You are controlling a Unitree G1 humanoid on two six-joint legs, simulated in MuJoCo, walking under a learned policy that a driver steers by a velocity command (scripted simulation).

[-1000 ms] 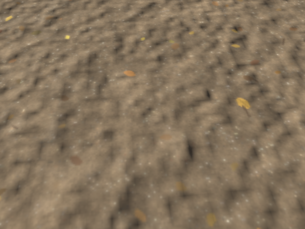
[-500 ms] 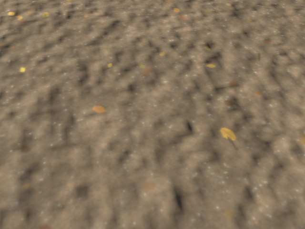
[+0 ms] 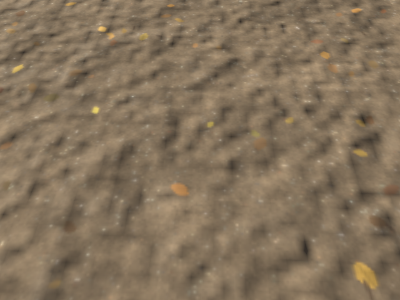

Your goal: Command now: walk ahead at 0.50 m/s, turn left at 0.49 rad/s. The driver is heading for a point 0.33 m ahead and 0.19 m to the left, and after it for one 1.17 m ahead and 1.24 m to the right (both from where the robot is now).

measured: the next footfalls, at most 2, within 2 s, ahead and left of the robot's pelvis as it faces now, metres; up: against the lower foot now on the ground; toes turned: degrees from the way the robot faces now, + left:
left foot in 0.22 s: +0.29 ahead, +0.14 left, +0.00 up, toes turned +11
right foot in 0.72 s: +0.48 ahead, -0.04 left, +0.00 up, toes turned +0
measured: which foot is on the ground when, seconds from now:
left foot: up 0.00-0.20, down 0.22-0.72, up 0.74-1.00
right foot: down 0.00-0.24, up 0.26-0.70, down 0.72-1.00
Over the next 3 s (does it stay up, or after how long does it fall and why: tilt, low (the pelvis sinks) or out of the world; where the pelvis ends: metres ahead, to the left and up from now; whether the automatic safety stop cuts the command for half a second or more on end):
stays up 0.42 0.00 -0.01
